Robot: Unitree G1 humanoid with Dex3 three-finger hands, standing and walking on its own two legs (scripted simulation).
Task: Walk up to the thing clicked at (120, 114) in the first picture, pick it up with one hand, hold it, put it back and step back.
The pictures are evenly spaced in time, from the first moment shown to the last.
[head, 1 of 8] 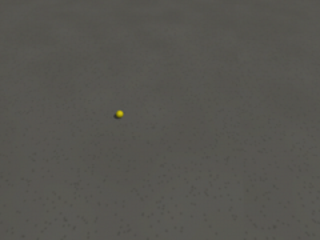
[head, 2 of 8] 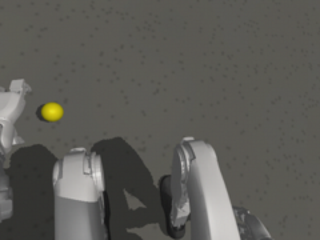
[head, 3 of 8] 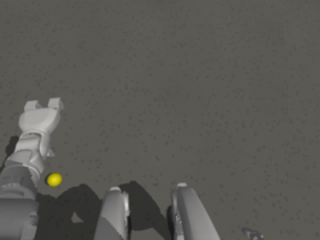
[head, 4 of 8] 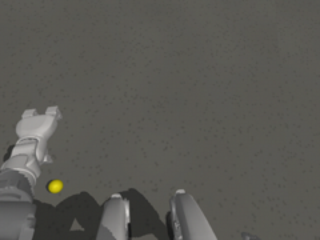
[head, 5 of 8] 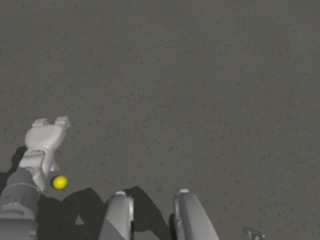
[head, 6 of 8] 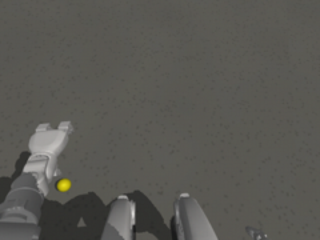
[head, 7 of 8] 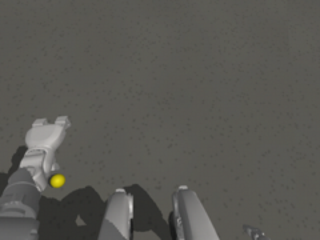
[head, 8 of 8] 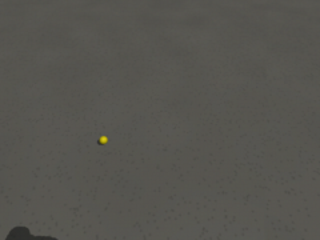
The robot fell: no
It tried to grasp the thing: yes
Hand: left
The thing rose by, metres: 0.00
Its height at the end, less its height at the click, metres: +0.00
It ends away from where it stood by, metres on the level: 0.22
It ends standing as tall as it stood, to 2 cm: yes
